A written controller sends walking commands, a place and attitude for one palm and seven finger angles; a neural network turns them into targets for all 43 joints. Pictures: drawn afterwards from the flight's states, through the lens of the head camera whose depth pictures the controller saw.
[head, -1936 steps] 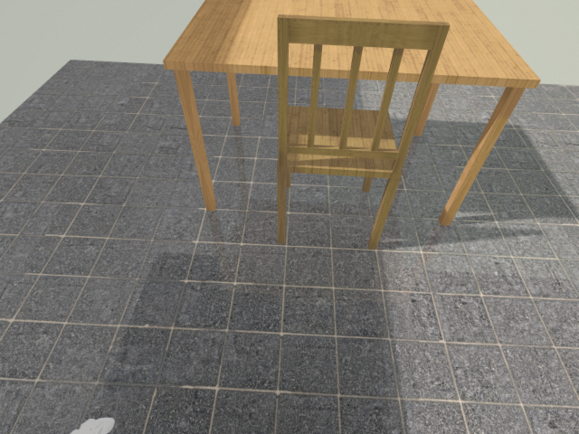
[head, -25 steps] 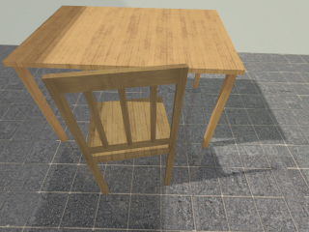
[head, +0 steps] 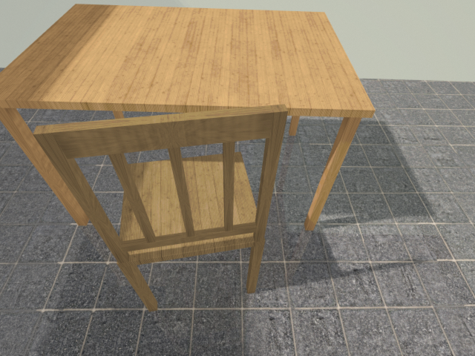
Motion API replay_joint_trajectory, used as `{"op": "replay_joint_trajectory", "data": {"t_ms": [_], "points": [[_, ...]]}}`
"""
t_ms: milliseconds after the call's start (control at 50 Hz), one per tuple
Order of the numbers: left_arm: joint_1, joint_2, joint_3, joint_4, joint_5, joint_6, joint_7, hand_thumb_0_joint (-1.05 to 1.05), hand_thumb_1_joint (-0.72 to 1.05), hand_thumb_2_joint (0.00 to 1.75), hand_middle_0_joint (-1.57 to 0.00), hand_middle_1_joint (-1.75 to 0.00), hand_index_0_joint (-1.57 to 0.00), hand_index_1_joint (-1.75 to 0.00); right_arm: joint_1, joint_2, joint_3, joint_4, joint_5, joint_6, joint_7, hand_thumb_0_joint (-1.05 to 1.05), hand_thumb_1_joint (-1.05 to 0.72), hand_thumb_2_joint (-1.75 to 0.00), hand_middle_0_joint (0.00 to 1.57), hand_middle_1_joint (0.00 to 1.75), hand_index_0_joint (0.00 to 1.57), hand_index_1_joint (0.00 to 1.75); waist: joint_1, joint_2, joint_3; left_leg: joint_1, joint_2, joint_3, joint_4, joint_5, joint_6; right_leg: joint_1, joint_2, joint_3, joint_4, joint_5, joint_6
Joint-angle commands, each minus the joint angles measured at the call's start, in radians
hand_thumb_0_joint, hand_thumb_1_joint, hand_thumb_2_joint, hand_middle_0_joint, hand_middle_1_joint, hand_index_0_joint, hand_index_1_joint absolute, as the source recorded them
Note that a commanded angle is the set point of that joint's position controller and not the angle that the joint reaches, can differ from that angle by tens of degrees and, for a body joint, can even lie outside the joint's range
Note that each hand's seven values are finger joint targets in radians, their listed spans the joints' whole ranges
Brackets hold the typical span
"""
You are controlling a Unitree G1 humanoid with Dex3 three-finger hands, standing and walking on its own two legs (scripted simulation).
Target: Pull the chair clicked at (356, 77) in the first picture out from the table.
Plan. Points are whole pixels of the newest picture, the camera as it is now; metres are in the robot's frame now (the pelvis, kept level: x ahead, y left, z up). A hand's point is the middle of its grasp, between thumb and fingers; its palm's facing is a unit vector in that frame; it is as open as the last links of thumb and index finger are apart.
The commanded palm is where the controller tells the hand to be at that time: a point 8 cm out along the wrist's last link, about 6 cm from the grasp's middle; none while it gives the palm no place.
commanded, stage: come to a stop and stand still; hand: left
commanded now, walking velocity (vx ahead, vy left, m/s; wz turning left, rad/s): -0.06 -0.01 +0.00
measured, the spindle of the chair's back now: (183, 197) +0.46 +0.15 -0.06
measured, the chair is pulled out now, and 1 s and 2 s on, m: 0.18 0.18 0.18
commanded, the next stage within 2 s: look again from close up in 0.96 s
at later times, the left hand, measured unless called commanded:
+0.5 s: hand out of the picture +0.06 +0.16 -0.16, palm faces +0.04 -0.98 -0.21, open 7.3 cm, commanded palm none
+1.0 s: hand out of the picture +0.05 +0.17 -0.16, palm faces +0.03 -0.98 -0.21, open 7.4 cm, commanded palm none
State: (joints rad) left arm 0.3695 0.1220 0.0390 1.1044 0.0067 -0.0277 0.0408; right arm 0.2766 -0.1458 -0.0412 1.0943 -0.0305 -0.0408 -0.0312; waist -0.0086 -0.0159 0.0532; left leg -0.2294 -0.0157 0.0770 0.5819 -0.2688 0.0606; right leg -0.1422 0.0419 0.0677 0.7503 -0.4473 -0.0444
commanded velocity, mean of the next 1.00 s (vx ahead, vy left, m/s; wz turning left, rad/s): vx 0.00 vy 0.00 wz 0.00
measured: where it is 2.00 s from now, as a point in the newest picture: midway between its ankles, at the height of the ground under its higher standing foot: outside the picture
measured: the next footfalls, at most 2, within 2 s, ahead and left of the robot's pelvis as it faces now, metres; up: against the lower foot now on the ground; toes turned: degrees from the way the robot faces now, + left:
right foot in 0.18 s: +0.09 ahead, -0.13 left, +0.00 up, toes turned +0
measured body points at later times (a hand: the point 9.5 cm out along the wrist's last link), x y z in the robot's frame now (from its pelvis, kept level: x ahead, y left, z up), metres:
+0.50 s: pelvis +0.05 -0.01 +0.02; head +0.07 -0.02 +0.46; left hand +0.06 +0.21 -0.14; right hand +0.03 -0.21 -0.15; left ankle +0.00 +0.09 -0.73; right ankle +0.05 -0.13 -0.73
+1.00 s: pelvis +0.05 +0.00 +0.01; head +0.05 -0.01 +0.46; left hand +0.05 +0.22 -0.14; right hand +0.06 -0.22 -0.16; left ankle +0.00 +0.09 -0.73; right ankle +0.05 -0.13 -0.73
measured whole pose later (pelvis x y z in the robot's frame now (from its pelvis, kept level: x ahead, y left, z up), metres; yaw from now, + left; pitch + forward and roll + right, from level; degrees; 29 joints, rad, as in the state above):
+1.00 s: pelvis +0.05 +0.00 +0.01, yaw +0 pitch -1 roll +0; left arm 0.29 0.14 -0.01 1.09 0.01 0.00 0.04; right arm 0.30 -0.18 0.01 1.05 -0.02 -0.02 -0.02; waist 0.00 0.03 0.02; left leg -0.13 -0.02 0.07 0.50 -0.35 0.03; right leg -0.24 -0.03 0.01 0.55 -0.29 0.02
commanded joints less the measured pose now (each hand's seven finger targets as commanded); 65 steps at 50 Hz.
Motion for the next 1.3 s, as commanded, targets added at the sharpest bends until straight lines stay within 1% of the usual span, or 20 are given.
{"op": "replay_joint_trajectory", "data": {"t_ms": [0,60,100,120,140,160,180,220,260,320,360,420,660,680,700,760,840,860,940,1280], "points": [[-0.072,0.095,0.012,-0.094,0.01,0.005,-0.001,0.0,0.9,0.9,-0.2,-0.3,-0.2,-0.3,0.154,-0.093,-0.013,0.012,0.001,-0.001,-0.012,0.0,-0.9,-0.9,0.2,0.3,0.2,0.3,-0.01,0.121,0.143,0.027,0.333,-0.334,-0.324,0.32,0.195,-0.358,-0.106,-0.002,0.328,-0.086,0.0],[0.009,0.072,0.006,-0.068,0.01,0.034,-0.016,0.0,0.9,0.9,-0.2,-0.3,-0.2,-0.3,-0.001,-0.118,-0.007,-0.04,-0.003,0.006,-0.011,0.0,-0.9,-0.9,0.2,0.3,0.2,0.3,0.06,0.133,0.095,-0.167,0.25,-0.229,-0.318,0.134,0.127,-0.097,-0.113,-0.059,0.059,-0.022,0.012],[0.106,0.06,0.001,-0.027,0.016,0.03,-0.014,0.0,0.9,0.9,-0.2,-0.3,-0.2,-0.3,-0.017,-0.13,-0.003,-0.037,0.008,0.016,-0.005,0.0,-0.9,-0.9,0.2,0.3,0.2,0.3,0.092,0.043,0.013,-0.194,0.18,-0.17,-0.232,-0.071,0.067,0.051,-0.081,-0.098,-0.175,0.19,0.027],[0.096,0.08,-0.005,-0.019,0.019,0.021,-0.008,0.0,0.9,0.9,-0.2,-0.3,-0.2,-0.3,0.003,-0.105,0.0,-0.032,0.015,0.025,-0.001,0.0,-0.9,-0.9,0.2,0.3,0.2,0.3,0.067,-0.049,0.063,-0.196,0.095,-0.135,-0.19,-0.181,0.021,-0.002,-0.098,-0.007,-0.316,0.166,0.017],[0.049,0.114,-0.009,-0.032,0.019,0.013,-0.006,0.0,0.9,0.9,-0.2,-0.3,-0.2,-0.3,0.052,-0.072,0.003,-0.026,0.019,0.039,0.004,0.0,-0.9,-0.9,0.2,0.3,0.2,0.3,0.026,-0.122,0.111,-0.126,0.025,-0.098,-0.147,-0.242,-0.013,-0.16,-0.178,0.116,-0.462,-0.028,-0.018],[-0.027,0.152,-0.004,-0.06,0.017,0.024,-0.009,0.0,0.9,0.9,-0.2,-0.3,-0.2,-0.3,0.108,-0.056,0.003,-0.013,0.011,0.056,0.011,0.0,-0.9,-0.9,0.2,0.3,0.2,0.3,-0.019,-0.071,0.151,-0.039,0.007,-0.094,-0.165,-0.228,-0.018,-0.296,-0.194,0.135,-0.5,-0.173,-0.039],[-0.048,0.157,0.001,-0.067,0.016,0.024,-0.013,0.0,0.9,0.9,-0.2,-0.3,-0.2,-0.3,0.135,-0.034,0.008,0.001,0.003,0.052,0.012,0.0,-0.9,-0.9,0.2,0.3,0.2,0.3,-0.025,-0.009,0.112,0.025,0.006,-0.096,-0.174,-0.171,-0.012,-0.324,-0.171,0.121,-0.471,-0.142,-0.033],[-0.07,0.121,-0.011,-0.053,0.007,0.007,-0.011,0.0,0.9,0.9,-0.2,-0.3,-0.2,-0.3,0.134,-0.039,0.015,0.015,0.01,0.037,0.005,0.0,-0.9,-0.9,0.2,0.3,0.2,0.3,-0.02,-0.062,0.079,0.057,0.06,-0.115,-0.197,-0.008,-0.013,-0.244,-0.134,0.063,-0.426,0.111,-0.009],[-0.052,0.104,-0.015,-0.038,0.003,0.002,-0.006,0.0,0.9,0.9,-0.2,-0.3,-0.2,-0.3,0.132,-0.051,0.019,0.027,0.014,0.021,0.001,0.0,-0.9,-0.9,0.2,0.3,0.2,0.3,-0.007,-0.006,0.048,0.06,0.092,-0.126,-0.232,0.115,-0.011,-0.137,-0.12,0.023,-0.39,0.315,0.001],[-0.001,0.105,-0.014,-0.015,0.001,-0.011,0.002,0.0,0.9,0.9,-0.2,-0.3,-0.2,-0.3,0.152,-0.057,0.022,0.037,0.016,0.003,-0.008,0.0,-0.9,-0.9,0.2,0.3,0.2,0.3,0.0,0.002,-0.069,0.13,0.1,-0.099,-0.194,0.33,-0.027,-0.014,-0.149,0.008,-0.341,0.653,-0.003],[0.0,0.109,-0.012,-0.013,-0.002,-0.011,0.006,0.0,0.9,0.9,-0.2,-0.3,-0.2,-0.3,0.154,-0.057,0.02,0.038,0.018,0.005,-0.013,0.0,-0.9,-0.9,0.2,0.3,0.2,0.3,0.0,0.018,-0.073,0.147,0.104,-0.092,-0.196,0.385,-0.033,0.006,-0.15,-0.005,-0.332,0.72,-0.006],[-0.002,0.104,-0.01,-0.011,-0.001,-0.007,0.009,0.0,0.9,0.9,-0.2,-0.3,-0.2,-0.3,0.158,-0.054,0.021,0.043,0.018,0.008,-0.017,0.0,-0.9,-0.9,0.2,0.3,0.2,0.3,-0.002,0.017,-0.072,0.167,0.111,-0.092,-0.203,0.429,-0.036,0.006,-0.15,-0.014,-0.33,0.716,-0.005],[-0.028,0.102,-0.015,-0.006,0.0,0.002,0.008,0.0,0.9,0.9,-0.2,-0.3,-0.2,-0.3,0.127,-0.047,0.022,0.05,0.019,0.019,-0.011,0.0,-0.9,-0.9,0.2,0.3,0.2,0.3,-0.001,0.007,0.02,0.145,0.114,-0.106,-0.267,0.265,-0.022,-0.038,-0.137,-0.01,-0.408,0.487,0.004],[0.033,0.136,-0.021,0.031,0.015,-0.022,0.041,0.0,0.9,0.9,-0.2,-0.3,-0.2,-0.3,0.014,-0.108,0.022,-0.024,0.029,0.0,0.002,0.0,-0.9,-0.9,0.2,0.3,0.2,0.3,0.041,-0.031,0.024,0.013,0.14,-0.056,-0.065,0.312,-0.057,-0.005,-0.192,0.008,-0.333,0.829,0.026],[0.009,0.162,-0.016,-0.014,0.007,-0.027,0.034,0.0,0.9,0.9,-0.2,-0.3,-0.2,-0.3,0.086,-0.069,0.024,-0.052,0.021,0.007,0.002,0.0,-0.9,-0.9,0.2,0.3,0.2,0.3,-0.009,0.017,-0.064,0.015,0.084,-0.092,-0.128,0.052,-0.056,0.038,-0.212,0.049,-0.299,0.708,-0.005],[-0.035,0.132,-0.033,-0.039,0.002,-0.008,0.009,0.0,0.9,0.9,-0.2,-0.3,-0.2,-0.3,0.102,-0.083,0.033,-0.054,0.012,-0.004,0.003,0.0,-0.9,-0.9,0.2,0.3,0.2,0.3,0.007,0.184,-0.081,0.031,0.125,-0.123,-0.182,0.191,-0.028,-0.03,-0.134,-0.002,-0.253,0.356,-0.013],[-0.04,0.111,-0.04,-0.047,0.005,0.007,0.003,0.0,0.9,0.9,-0.2,-0.3,-0.2,-0.3,0.09,-0.101,0.037,-0.083,0.019,0.004,0.0,0.0,-0.9,-0.9,0.2,0.3,0.2,0.3,0.005,-0.007,0.039,-0.018,0.125,-0.133,-0.191,0.123,-0.016,-0.096,-0.122,-0.003,-0.283,0.274,-0.004],[-0.046,0.117,-0.04,-0.046,0.005,0.01,0.0,0.0,0.9,0.9,-0.2,-0.3,-0.2,-0.3,0.085,-0.1,0.037,-0.081,0.017,0.004,0.0,0.0,-0.9,-0.9,0.2,0.3,0.2,0.3,0.005,0.038,0.057,-0.017,0.122,-0.136,-0.21,0.111,-0.015,-0.117,-0.121,0.002,-0.284,0.267,-0.006],[-0.036,0.122,-0.038,-0.057,0.004,0.01,0.001,0.0,0.9,0.9,-0.2,-0.3,-0.2,-0.3,0.083,-0.109,0.04,-0.074,0.019,0.002,0.002,0.0,-0.9,-0.9,0.2,0.3,0.2,0.3,0.003,-0.011,0.04,0.011,0.114,-0.125,-0.206,0.126,-0.016,-0.106,-0.127,0.012,-0.285,0.303,-0.002],[-0.031,0.143,-0.033,-0.064,0.003,0.012,0.002,0.0,0.9,0.9,-0.2,-0.3,-0.2,-0.3,0.073,-0.102,0.04,-0.019,0.022,-0.001,-0.001,0.0,-0.9,-0.9,0.2,0.3,0.2,0.3,0.008,0.024,0.005,0.064,0.113,-0.102,-0.209,0.203,-0.026,-0.076,-0.14,0.021,-0.294,0.407,-0.005]]}}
